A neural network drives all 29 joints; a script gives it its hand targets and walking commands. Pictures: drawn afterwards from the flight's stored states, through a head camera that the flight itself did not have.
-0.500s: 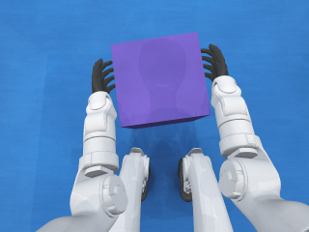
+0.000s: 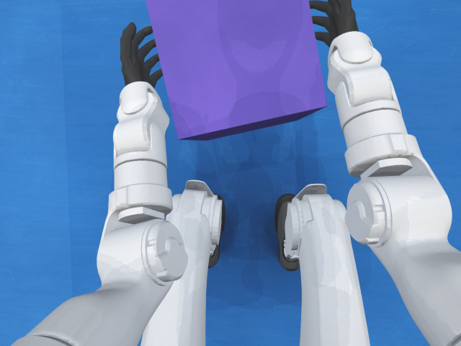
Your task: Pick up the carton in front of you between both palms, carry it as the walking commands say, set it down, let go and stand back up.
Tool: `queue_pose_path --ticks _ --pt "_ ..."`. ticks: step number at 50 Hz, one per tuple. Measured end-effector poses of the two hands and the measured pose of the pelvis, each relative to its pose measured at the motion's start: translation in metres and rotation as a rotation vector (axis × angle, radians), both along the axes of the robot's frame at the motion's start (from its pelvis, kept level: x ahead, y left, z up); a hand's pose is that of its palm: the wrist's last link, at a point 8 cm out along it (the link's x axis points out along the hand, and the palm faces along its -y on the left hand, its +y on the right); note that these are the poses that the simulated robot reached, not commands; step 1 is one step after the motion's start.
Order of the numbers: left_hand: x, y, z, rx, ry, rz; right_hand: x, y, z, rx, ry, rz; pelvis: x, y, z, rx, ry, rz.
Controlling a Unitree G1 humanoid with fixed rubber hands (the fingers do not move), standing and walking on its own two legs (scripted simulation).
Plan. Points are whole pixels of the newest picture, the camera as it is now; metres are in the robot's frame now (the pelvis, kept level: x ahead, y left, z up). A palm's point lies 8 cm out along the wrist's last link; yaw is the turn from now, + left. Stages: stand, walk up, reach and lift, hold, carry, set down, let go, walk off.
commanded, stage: set down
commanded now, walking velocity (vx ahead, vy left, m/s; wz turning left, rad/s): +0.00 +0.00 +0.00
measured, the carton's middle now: (239, 72) +0.51 +0.02 -0.22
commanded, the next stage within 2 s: none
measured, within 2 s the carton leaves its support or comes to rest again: rests again in 1.00 s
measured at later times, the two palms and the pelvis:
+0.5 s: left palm (157, 76) +0.51 +0.17 -0.21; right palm (319, 43) +0.56 -0.13 -0.23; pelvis +0.00 +0.00 -0.07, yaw +2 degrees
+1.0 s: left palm (148, 80) +0.50 +0.19 -0.22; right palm (312, 44) +0.56 -0.11 -0.24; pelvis -0.01 +0.00 -0.08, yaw +3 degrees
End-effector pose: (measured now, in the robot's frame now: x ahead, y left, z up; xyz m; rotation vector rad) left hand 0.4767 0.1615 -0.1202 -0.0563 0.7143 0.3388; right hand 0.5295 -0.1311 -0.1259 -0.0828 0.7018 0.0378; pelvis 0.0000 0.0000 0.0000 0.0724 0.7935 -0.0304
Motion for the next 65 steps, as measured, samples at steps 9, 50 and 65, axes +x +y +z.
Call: queue_pose_path --ticks 9,50,65 --pt "0.006 -0.001 -0.059 0.001 0.025 0.019 0.014 0.0 -0.059 -0.026 0.022 0.043 -0.006 0.0 -0.036 0.009 -0.022 0.0" --pt "0.027 0.028 -0.101 0.0 0.025 -0.026 0.028 0.018 -0.112 0.037 0.054 0.131 -0.01 0.003 -0.083 0.01 -0.127 0.043" --pt "0.027 0.038 -0.114 -0.005 0.053 -0.04 0.027 0.025 -0.122 0.09 0.034 0.141 -0.006 0.006 -0.085 0.012 -0.141 0.051"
